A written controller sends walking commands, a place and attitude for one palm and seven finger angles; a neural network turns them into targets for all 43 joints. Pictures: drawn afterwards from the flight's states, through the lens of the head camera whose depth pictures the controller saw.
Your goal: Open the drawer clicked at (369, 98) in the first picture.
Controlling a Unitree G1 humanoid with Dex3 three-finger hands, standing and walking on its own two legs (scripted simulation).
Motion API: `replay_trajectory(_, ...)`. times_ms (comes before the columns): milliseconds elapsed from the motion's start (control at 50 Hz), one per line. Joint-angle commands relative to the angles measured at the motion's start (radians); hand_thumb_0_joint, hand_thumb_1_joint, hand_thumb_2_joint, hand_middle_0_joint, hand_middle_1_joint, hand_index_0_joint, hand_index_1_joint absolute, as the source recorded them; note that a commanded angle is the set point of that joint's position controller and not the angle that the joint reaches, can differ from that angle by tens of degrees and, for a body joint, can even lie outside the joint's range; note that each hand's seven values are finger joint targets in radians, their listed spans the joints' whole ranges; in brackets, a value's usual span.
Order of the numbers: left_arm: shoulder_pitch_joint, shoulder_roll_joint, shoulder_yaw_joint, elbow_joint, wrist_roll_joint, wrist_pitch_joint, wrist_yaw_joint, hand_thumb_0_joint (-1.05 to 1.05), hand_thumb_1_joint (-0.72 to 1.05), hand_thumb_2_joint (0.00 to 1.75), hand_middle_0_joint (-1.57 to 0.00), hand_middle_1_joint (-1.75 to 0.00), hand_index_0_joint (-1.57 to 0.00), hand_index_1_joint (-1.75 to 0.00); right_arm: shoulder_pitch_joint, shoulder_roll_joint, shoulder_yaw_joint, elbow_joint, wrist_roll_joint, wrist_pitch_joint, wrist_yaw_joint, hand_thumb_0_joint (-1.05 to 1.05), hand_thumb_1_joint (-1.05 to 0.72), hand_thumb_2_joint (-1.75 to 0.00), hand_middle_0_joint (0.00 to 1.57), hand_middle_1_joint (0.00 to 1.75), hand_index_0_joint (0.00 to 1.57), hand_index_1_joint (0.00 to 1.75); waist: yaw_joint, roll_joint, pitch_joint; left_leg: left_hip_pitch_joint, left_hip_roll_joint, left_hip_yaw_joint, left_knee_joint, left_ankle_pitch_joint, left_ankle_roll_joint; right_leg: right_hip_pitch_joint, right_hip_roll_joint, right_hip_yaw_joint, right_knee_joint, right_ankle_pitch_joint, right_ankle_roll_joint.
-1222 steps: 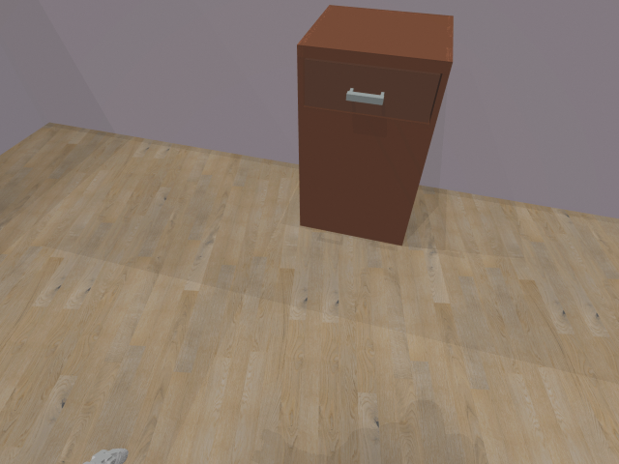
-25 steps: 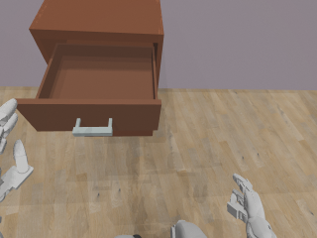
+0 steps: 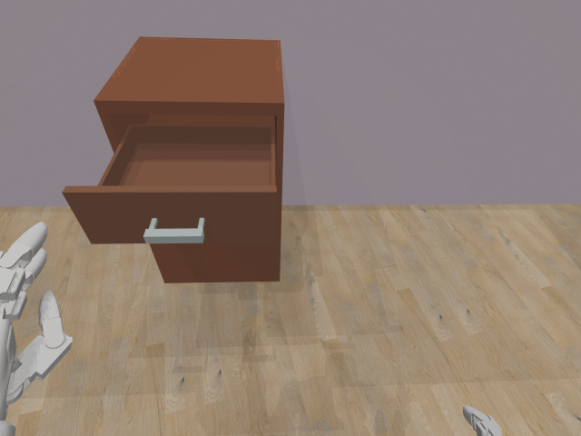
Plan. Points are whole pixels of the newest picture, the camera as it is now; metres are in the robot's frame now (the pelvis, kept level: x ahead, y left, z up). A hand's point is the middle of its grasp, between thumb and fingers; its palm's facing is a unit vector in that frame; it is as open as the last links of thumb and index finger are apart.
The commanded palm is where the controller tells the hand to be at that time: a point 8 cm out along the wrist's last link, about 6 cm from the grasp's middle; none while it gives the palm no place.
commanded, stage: stop stepping back and stand still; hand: left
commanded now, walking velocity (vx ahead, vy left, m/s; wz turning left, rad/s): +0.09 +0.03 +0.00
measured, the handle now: (176, 229) +0.54 +0.26 -0.09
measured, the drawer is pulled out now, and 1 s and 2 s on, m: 0.30 0.30 0.30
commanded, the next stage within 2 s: let the arm hang, fingers relaxed in 0.46 s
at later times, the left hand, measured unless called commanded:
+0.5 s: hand (22, 359) +0.16 +0.26 +0.15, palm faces +0.39 -0.83 -0.40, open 7.4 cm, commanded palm +0.10 +0.30 +0.17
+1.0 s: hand out of the picture -0.02 +0.19 -0.18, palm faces +0.07 -0.97 -0.21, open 7.0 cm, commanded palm none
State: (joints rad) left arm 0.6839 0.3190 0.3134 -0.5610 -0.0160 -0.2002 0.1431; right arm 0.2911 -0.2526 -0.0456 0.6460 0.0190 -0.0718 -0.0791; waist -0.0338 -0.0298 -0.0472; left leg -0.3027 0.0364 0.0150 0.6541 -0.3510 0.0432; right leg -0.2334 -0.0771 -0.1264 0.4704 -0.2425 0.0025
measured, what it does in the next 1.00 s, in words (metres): steps on the spot: left foot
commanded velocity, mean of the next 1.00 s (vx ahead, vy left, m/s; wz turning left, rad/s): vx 0.04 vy -0.01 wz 0.00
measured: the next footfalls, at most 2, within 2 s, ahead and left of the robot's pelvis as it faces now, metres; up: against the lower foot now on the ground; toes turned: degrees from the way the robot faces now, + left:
left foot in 0.04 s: +0.04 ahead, +0.13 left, +0.00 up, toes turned +4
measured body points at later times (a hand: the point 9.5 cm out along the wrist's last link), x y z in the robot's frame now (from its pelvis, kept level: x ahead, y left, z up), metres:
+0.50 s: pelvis -0.02 +0.01 -0.01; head -0.02 +0.04 +0.44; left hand +0.14 +0.30 +0.17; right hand +0.13 -0.20 -0.09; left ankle +0.00 +0.12 -0.74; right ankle -0.01 -0.09 -0.72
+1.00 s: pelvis -0.03 +0.00 +0.00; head +0.01 +0.02 +0.44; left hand -0.02 +0.24 -0.16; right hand -0.02 -0.24 -0.15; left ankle +0.00 +0.12 -0.74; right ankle -0.01 -0.09 -0.74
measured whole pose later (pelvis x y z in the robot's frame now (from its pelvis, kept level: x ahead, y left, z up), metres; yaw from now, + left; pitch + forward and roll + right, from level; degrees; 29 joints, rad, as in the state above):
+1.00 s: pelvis -0.03 +0.00 +0.00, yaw +3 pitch -1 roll -1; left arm 0.31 0.21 0.04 0.93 0.01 0.04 0.02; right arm 0.33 -0.17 0.00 0.99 -0.02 0.04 -0.03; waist 0.00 -0.02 0.10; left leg -0.26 0.03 0.01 0.50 -0.22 -0.01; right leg -0.22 0.02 -0.11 0.47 -0.23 -0.05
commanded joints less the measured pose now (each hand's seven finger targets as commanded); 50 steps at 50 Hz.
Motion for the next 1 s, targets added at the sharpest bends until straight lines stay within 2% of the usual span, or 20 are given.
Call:
replay_trajectory(0, -0.079, 0.231, 0.159, -0.353, -0.009, -0.100, 0.049, 0.00, 0.90, 0.90, -0.20, -0.30, -0.20, -0.30, -0.157, -0.083, -0.015, -0.201, -0.023, -0.117, -0.018, 0.00, -0.90, -0.90, 0.20, 0.30, 0.20, 0.30, 0.027, 0.188, 0.012, 0.093, 0.069, -0.085, -0.402, 0.092, 0.044, 0.027, -0.041, 0.096, 0.057, -0.040, -0.032)
replay_trajectory(40, -0.059, 0.251, 0.181, -0.363, -0.008, -0.099, 0.044, 0.00, 0.90, 0.90, -0.20, -0.30, -0.20, -0.30, -0.149, -0.092, -0.030, -0.219, -0.011, -0.112, -0.005, 0.00, -0.90, -0.90, 0.20, 0.30, 0.20, 0.30, 0.033, 0.286, -0.032, 0.197, 0.205, -0.220, -0.322, 0.367, 0.087, -0.121, 0.048, -0.003, 0.245, -0.163, 0.001)
replay_trajectory(100, -0.034, 0.245, 0.209, -0.263, -0.015, -0.086, 0.041, 0.00, 0.90, 0.90, -0.20, -0.30, -0.20, -0.30, -0.147, -0.066, -0.007, -0.186, 0.003, -0.105, 0.005, 0.00, -0.90, -0.90, 0.20, 0.30, 0.20, 0.30, 0.022, 0.264, 0.029, -0.001, 0.165, -0.142, -0.298, 0.189, 0.081, 0.000, 0.045, 0.019, 0.113, -0.193, -0.005)
replay_trajectory(140, -0.017, 0.222, 0.199, -0.184, -0.021, -0.084, 0.031, 0.00, 0.90, 0.90, -0.20, -0.30, -0.20, -0.30, -0.143, -0.073, -0.015, -0.176, 0.012, -0.094, 0.013, 0.00, -0.90, -0.90, 0.20, 0.30, 0.20, 0.30, 0.021, 0.070, 0.023, -0.091, 0.080, -0.052, -0.139, 0.105, 0.038, 0.139, 0.015, 0.090, -0.074, -0.012, -0.021)
replay_trajectory(180, -0.020, 0.233, 0.196, -0.139, -0.031, -0.071, 0.024, 0.00, 0.90, 0.90, -0.20, -0.30, -0.20, -0.30, -0.147, -0.066, -0.026, -0.193, 0.020, -0.076, 0.016, 0.00, -0.90, -0.90, 0.20, 0.30, 0.20, 0.30, 0.013, -0.257, 0.041, -0.202, -0.052, 0.037, 0.159, -0.119, -0.015, 0.077, -0.201, 0.433, -0.264, -0.296, -0.113)
replay_trajectory(220, -0.055, 0.197, 0.163, -0.110, -0.028, -0.063, 0.010, 0.00, 0.90, 0.90, -0.20, -0.30, -0.20, -0.30, -0.143, -0.076, -0.036, -0.178, 0.012, -0.053, 0.022, 0.00, -0.90, -0.90, 0.20, 0.30, 0.20, 0.30, 0.006, -0.220, 0.097, -0.173, -0.017, -0.004, 0.343, -0.104, -0.019, -0.104, -0.246, 0.433, -0.327, -0.447, -0.163)
replay_trajectory(280, -0.084, 0.193, 0.149, -0.117, -0.020, -0.052, 0.018, 0.00, 0.90, 0.90, -0.20, -0.30, -0.20, -0.30, -0.175, -0.045, 0.003, -0.176, 0.005, -0.042, 0.021, 0.00, -0.90, -0.90, 0.20, 0.30, 0.20, 0.30, -0.009, -0.182, 0.068, -0.004, 0.024, 0.012, 0.050, -0.025, -0.004, -0.169, -0.177, 0.226, -0.212, -0.297, -0.135)
replay_trajectory(320, -0.122, 0.186, 0.123, -0.197, -0.015, -0.056, 0.030, 0.00, 0.90, 0.90, -0.20, -0.30, -0.20, -0.30, -0.178, -0.047, 0.014, -0.178, -0.004, -0.055, 0.006, 0.00, -0.90, -0.90, 0.20, 0.30, 0.20, 0.30, -0.011, 0.015, 0.071, 0.104, -0.008, 0.033, -0.217, 0.021, -0.008, -0.170, -0.086, 0.147, -0.101, -0.306, -0.092)
replay_trajectory(340, -0.161, 0.195, 0.113, -0.289, -0.019, -0.065, 0.032, 0.00, 0.90, 0.90, -0.20, -0.30, -0.20, -0.30, -0.188, -0.070, 0.005, -0.195, -0.010, -0.065, -0.003, 0.00, -0.90, -0.90, 0.20, 0.30, 0.20, 0.30, -0.009, 0.180, 0.088, 0.116, 0.055, -0.088, -0.351, -0.050, 0.003, -0.178, -0.032, 0.114, 0.050, -0.254, -0.059)
replay_trajectory(360, -0.164, 0.210, 0.132, -0.336, -0.013, -0.078, 0.041, 0.00, 0.90, 0.90, -0.20, -0.30, -0.20, -0.30, -0.178, -0.077, 0.006, -0.203, -0.022, -0.073, 0.000, 0.00, -0.90, -0.90, 0.20, 0.30, 0.20, 0.30, 0.009, 0.346, 0.080, 0.120, 0.213, -0.350, -0.453, -0.130, 0.054, -0.235, 0.053, 0.055, 0.240, -0.252, -0.017)
replay_trajectory(400, -0.175, 0.230, 0.140, -0.366, -0.001, -0.074, 0.042, 0.00, 0.90, 0.90, -0.20, -0.30, -0.20, -0.30, -0.168, -0.042, 0.011, -0.200, -0.019, -0.098, 0.017, 0.00, -0.90, -0.90, 0.20, 0.30, 0.20, 0.30, 0.011, 0.252, 0.058, 0.032, 0.269, -0.374, -0.490, -0.094, 0.122, -0.207, 0.063, 0.102, 0.455, -0.255, -0.006)
replay_trajectory(480, -0.043, 0.226, 0.159, -0.367, -0.012, -0.047, 0.050, 0.00, 0.90, 0.90, -0.20, -0.30, -0.20, -0.30, -0.154, -0.033, 0.027, -0.174, -0.013, -0.133, 0.032, 0.00, -0.90, -0.90, 0.20, 0.30, 0.20, 0.30, 0.031, 0.231, -0.017, 0.142, 0.171, -0.134, -0.300, 0.440, 0.067, -0.085, 0.062, 0.060, 0.154, -0.147, 0.010)
replay_trajectory(520, -0.029, 0.205, 0.149, -0.319, -0.017, -0.044, 0.043, 0.00, 0.90, 0.90, -0.20, -0.30, -0.20, -0.30, -0.163, -0.052, 0.024, -0.180, -0.006, -0.123, 0.037, 0.00, -0.90, -0.90, 0.20, 0.30, 0.20, 0.30, 0.026, 0.225, -0.016, 0.080, 0.138, -0.084, -0.259, 0.402, 0.033, 0.055, 0.079, 0.046, -0.012, -0.016, 0.009)
replay_trajectory(540, -0.119, 0.013, -0.257, 0.582, 0.062, 0.107, -0.087, 0.00, 0.90, 0.90, -0.20, -0.30, -0.20, -0.30, -0.219, -0.154, -0.056, 0.036, -0.014, -0.135, 0.095, 0.00, -0.90, -0.90, 0.20, 0.30, 0.20, 0.30, -0.001, 0.077, -0.038, 0.059, 0.077, -0.020, -0.068, 0.447, -0.017, 0.006, -0.036, 0.135, 0.040, 0.364, -0.032)
replay_trajectory(600, -0.235, 0.025, -0.219, 0.660, 0.059, 0.200, -0.137, 0.00, 0.90, 0.90, -0.20, -0.30, -0.20, -0.30, -0.026, -0.054, -0.018, 0.045, -0.002, -0.023, 0.097, 0.00, -0.90, -0.90, 0.20, 0.30, 0.20, 0.30, -0.029, -0.046, -0.036, 0.037, 0.027, -0.032, -0.067, 0.152, -0.044, -0.096, -0.107, 0.157, 0.041, 0.263, -0.064)
replay_trajectory(660, -0.290, 0.019, -0.225, 0.819, 0.057, 0.201, -0.129, 0.00, 0.90, 0.90, -0.20, -0.30, -0.20, -0.30, -0.062, -0.063, -0.003, 0.045, -0.030, 0.031, 0.089, 0.00, -0.90, -0.90, 0.20, 0.30, 0.20, 0.30, 0.019, -0.251, -0.002, -0.013, 0.014, -0.053, -0.025, 0.219, -0.012, -0.055, -0.083, 0.165, 0.012, 0.181, -0.080)
replay_trajectory(700, -0.349, 0.037, -0.231, 0.939, 0.055, 0.211, -0.128, 0.00, 0.90, 0.90, -0.20, -0.30, -0.20, -0.30, -0.081, -0.055, 0.003, 0.067, -0.040, 0.057, 0.083, 0.00, -0.90, -0.90, 0.20, 0.30, 0.20, 0.30, 0.015, -0.246, 0.060, 0.006, -0.014, -0.038, -0.045, 0.161, -0.017, -0.086, -0.101, 0.205, -0.047, 0.124, -0.100)
replay_trajectory(820, -0.373, 0.015, -0.258, 1.261, 0.035, 0.216, -0.125, 0.00, 0.90, 0.90, -0.20, -0.30, -0.20, -0.30, -0.073, -0.043, 0.029, 0.179, -0.046, 0.069, 0.066, 0.00, -0.90, -0.90, 0.20, 0.30, 0.20, 0.30, 0.040, 0.181, 0.130, -0.042, 0.046, -0.111, -0.269, 0.121, 0.004, 0.005, 0.000, 0.175, -0.060, -0.039, -0.058)
replay_trajectory(900, -0.336, -0.023, -0.252, 1.392, 0.032, 0.202, -0.123, 0.00, 0.90, 0.90, -0.20, -0.30, -0.20, -0.30, -0.007, -0.011, 0.027, 0.241, -0.043, 0.068, 0.052, 0.00, -0.90, -0.90, 0.20, 0.30, 0.20, 0.30, 0.040, 0.183, -0.015, 0.053, 0.039, -0.071, -0.243, 0.152, -0.003, 0.098, -0.021, 0.179, -0.104, 0.034, -0.072)
replay_trajectory(980, -0.359, -0.030, -0.268, 1.488, 0.027, 0.201, -0.122, 0.00, 0.90, 0.90, -0.20, -0.30, -0.20, -0.30, 0.046, -0.006, 0.027, 0.305, -0.033, 0.073, 0.045, 0.00, -0.90, -0.90, 0.20, 0.30, 0.20, 0.30, 0.031, 0.090, 0.013, 0.082, 0.057, -0.073, -0.259, 0.198, -0.006, 0.094, -0.021, 0.160, -0.132, 0.075, -0.069)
